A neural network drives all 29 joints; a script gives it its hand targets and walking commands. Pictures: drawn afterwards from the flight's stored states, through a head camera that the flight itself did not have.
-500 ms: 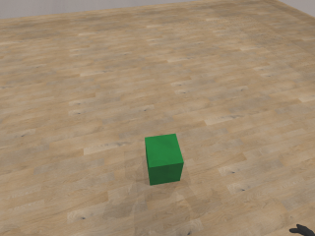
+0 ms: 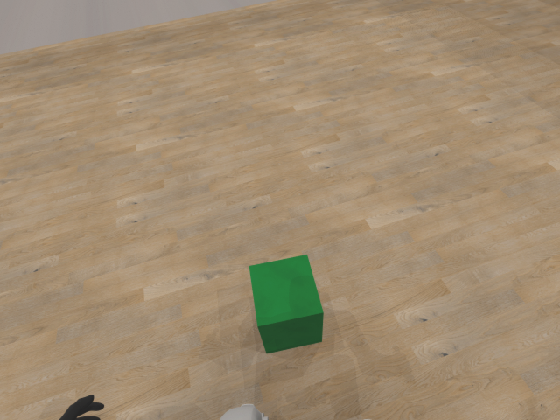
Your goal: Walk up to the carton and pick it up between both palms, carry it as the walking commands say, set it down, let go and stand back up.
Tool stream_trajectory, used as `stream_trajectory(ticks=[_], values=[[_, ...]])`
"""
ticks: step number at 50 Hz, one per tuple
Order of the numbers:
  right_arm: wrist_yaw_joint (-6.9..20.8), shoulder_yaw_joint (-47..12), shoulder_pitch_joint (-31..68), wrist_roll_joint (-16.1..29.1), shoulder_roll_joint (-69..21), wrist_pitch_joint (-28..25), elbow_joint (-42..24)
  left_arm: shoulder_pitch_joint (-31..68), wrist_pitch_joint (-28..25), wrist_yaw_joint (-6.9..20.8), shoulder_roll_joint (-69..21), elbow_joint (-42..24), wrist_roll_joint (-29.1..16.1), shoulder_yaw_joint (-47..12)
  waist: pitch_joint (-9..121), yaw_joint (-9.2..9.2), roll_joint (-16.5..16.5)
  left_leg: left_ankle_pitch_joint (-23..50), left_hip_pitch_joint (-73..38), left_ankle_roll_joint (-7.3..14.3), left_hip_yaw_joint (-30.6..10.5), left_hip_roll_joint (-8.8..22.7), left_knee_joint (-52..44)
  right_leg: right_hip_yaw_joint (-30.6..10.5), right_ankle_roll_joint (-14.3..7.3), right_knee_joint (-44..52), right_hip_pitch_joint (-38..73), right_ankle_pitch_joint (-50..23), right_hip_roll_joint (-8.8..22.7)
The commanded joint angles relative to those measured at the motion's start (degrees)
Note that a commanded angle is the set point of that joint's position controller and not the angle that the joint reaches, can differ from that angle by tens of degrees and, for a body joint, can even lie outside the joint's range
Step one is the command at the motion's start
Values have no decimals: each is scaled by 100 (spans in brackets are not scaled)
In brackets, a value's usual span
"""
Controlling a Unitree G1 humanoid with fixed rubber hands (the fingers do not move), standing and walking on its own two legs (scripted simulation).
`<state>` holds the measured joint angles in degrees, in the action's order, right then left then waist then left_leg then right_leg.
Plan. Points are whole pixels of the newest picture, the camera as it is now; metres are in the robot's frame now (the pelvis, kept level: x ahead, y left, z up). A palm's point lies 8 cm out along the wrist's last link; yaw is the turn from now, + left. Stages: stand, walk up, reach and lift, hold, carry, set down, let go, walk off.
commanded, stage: walk up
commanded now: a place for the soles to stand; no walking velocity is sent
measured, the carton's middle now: (286, 305) +0.57 +0.07 -0.63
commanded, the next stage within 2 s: none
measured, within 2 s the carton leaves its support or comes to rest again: neither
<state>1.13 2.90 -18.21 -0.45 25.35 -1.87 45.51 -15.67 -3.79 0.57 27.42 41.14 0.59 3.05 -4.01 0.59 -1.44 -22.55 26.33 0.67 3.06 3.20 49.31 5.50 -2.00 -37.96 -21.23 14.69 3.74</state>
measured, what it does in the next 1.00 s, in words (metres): steps on the spot: left foot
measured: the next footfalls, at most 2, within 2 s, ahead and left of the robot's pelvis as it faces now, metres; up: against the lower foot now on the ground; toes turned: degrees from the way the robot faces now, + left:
left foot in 0.08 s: +0.11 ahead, +0.14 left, +0.00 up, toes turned +5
right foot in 1.32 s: +0.20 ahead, -0.14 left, +0.00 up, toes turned +8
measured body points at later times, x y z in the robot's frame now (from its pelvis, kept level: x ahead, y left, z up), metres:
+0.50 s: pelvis +0.05 +0.01 +0.01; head +0.06 +0.01 +0.46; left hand +0.14 +0.34 -0.09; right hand +0.19 -0.30 -0.10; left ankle +0.07 +0.14 -0.72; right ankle +0.06 -0.11 -0.72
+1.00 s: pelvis +0.06 +0.02 +0.03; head +0.07 +0.01 +0.48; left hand +0.18 +0.33 -0.09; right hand +0.15 -0.30 -0.10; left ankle +0.07 +0.14 -0.72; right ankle +0.06 -0.11 -0.72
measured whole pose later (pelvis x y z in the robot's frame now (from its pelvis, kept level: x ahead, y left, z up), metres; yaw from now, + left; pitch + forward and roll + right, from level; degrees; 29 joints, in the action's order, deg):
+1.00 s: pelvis +0.06 +0.02 +0.03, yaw -1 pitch -2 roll +0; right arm 0.8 0.6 -3.0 -0.6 22.9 -0.6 65.6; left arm -3.2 -1.7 0.0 22.4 63.3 0.4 -0.6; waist -2.0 -0.4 -0.3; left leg -10.0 7.6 -0.4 5.0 2.1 19.4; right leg 4.8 0.9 -19.8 -7.4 10.5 2.8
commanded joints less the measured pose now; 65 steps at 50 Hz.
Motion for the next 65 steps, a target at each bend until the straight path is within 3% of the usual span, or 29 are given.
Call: stream_trajectory(ticks=[1,2,3,4,5,6,8,10,12,14,18,21,34,46,50,52,53,54,55,56,57,59,60,62,63,64,65], values=[[-61,352,-408,-33,929,-8,145,258,50,-43,1018,-141,-35,177,475,-229,684,537,-1464,208,-33,-71,-1052,-1024,-699,974,-839,400,1081],[-76,370,-324,-56,980,-19,135,216,79,-43,897,-99,-39,113,433,-269,525,337,-1477,311,-235,23,-1382,-982,-526,833,-935,786,997],[-94,392,-171,-90,1154,-38,118,192,99,-36,726,-46,-46,26,350,-250,-66,-138,-1269,432,-972,525,-2013,-803,-316,547,-982,1175,766],[-109,360,315,-126,1335,-79,-34,23,116,-34,548,14,-103,-45,210,-34,-681,-668,-746,649,-1989,1191,-2754,-566,-47,53,-799,1569,346],[-115,325,728,-70,1376,-81,-91,-76,146,-25,647,146,-127,-21,173,110,-496,-1516,-281,826,-2189,1392,-3149,-210,70,-141,-265,1294,-74],[-93,294,895,-71,1349,-49,29,-28,148,-29,790,357,-83,46,133,80,-412,-1526,126,784,-1885,1251,-3017,-221,52,-76,287,1176,-88],[-71,195,884,-77,1158,7,241,73,108,-31,803,567,-41,66,84,88,-270,-1381,385,425,-1218,778,-2745,-317,-17,468,760,870,0],[-35,106,976,-39,990,34,354,120,53,-38,896,707,-28,77,96,43,-194,-999,-33,224,-816,473,-2385,-810,-91,1008,421,1006,328],[-17,84,1051,-30,977,27,468,326,17,-48,899,833,-41,17,88,-81,-196,-548,-601,208,-801,404,-2329,-1057,-135,1327,-23,1278,452],[-23,52,1121,-21,946,1,619,485,-6,-53,828,967,-66,-50,254,-113,-129,1,-991,221,-791,429,-2320,-999,-93,1327,3,599,486],[-52,-5,1318,33,863,-15,831,512,-24,-86,772,1244,-114,-86,633,-25,52,1790,-1348,219,-641,549,-2239,-708,-12,1120,671,-1185,460],[-69,-10,1477,58,862,1,965,678,15,-101,718,1393,-131,-126,808,-34,83,2201,-1533,194,-558,560,-2336,-640,9,1149,938,-1549,473],[-63,-60,1882,36,771,58,1525,1341,117,-108,599,1823,-91,-202,652,-39,303,2069,-1831,82,-455,563,-3060,-616,117,1839,1350,-1297,522],[-65,-66,1840,-9,734,58,1766,1546,143,-87,554,1983,-29,-182,567,-70,45,1581,-1852,16,-395,548,-3381,-590,150,2191,1454,-898,508],[-65,-52,1795,-15,753,57,1772,1538,152,-86,552,2011,-14,-167,564,-76,204,1632,-1912,15,-397,552,-3395,-556,152,2186,1460,-963,480],[-69,-57,1783,-25,742,59,1772,1537,151,-79,533,2008,-16,-168,555,-74,130,1615,-1888,1,-378,536,-3409,-556,154,2208,1464,-927,485],[-2,166,1223,-15,1193,-20,1541,1358,151,32,931,1630,123,96,949,-163,282,-492,-2020,348,-704,361,-3160,-123,-20,1533,1497,1143,105],[14,246,911,-71,1334,-42,1577,1460,181,74,860,1543,173,109,552,-309,31,-1491,-2058,521,-1210,627,-3447,-147,-63,1128,672,1679,45],[13,323,684,-94,1493,-39,1569,1601,216,131,725,1385,182,101,165,-475,-472,-2217,-2383,755,-1783,976,-3834,-88,-27,586,-394,1769,-98],[-19,403,554,-118,1626,-62,1463,1701,258,176,636,1186,172,112,-174,-586,-812,-2199,-2526,1081,-2435,1503,-4218,-197,39,-214,-1205,1386,-57],[-47,461,344,-138,1683,-104,1391,1801,277,188,670,1050,183,144,-317,-618,-546,-1861,-2478,1288,-2799,1797,-4327,-493,52,-732,-1517,1252,126],[-83,469,540,-116,1537,-182,1137,1567,235,231,686,864,128,206,-273,-405,-364,-734,-2511,1303,-2368,1622,-3949,-825,86,-653,-1485,1135,365],[-75,472,682,-118,1477,-207,943,1418,215,277,665,798,113,243,-192,-314,-449,-483,-2328,1271,-2121,1547,-3850,-848,88,-431,-1237,1156,412],[-25,497,911,-71,1433,-225,662,1078,169,331,671,775,150,310,69,-161,-455,-22,-1692,1132,-1531,1280,-3510,-568,105,221,-130,878,257],[12,438,1108,-57,1321,-180,558,805,145,282,559,909,155,296,240,12,-438,232,-1071,893,-1030,991,-3126,-215,95,755,806,308,8],[36,369,1053,-59,1083,-123,473,516,110,213,654,971,199,334,446,136,-170,157,-496,622,-701,608,-2520,-73,56,870,1624,74,-269],[25,255,851,-82,766,-82,409,225,97,131,849,998,216,417,494,287,604,-150,143,364,-333,185,-1645,-489,-34,1277,2158,557,-24]])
